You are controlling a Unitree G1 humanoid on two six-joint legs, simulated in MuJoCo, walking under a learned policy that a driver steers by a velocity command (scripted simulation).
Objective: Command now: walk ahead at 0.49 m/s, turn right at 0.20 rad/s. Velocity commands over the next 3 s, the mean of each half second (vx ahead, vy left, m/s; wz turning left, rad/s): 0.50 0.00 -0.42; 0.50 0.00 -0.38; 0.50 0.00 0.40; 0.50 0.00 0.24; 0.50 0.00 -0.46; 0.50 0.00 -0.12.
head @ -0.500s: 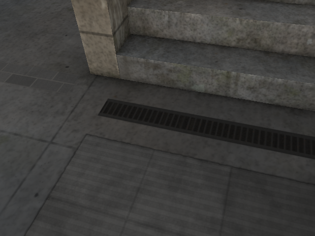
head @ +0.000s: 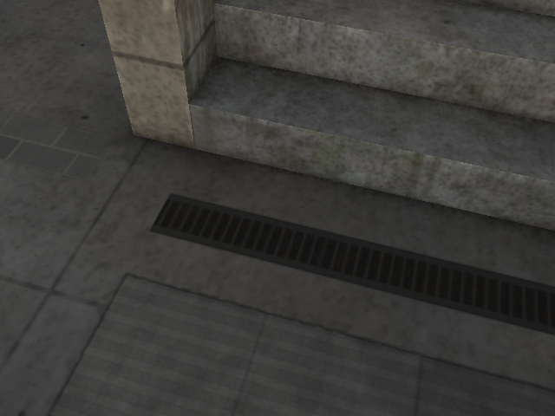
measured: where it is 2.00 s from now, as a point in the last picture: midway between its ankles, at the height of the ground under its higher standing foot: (363, 252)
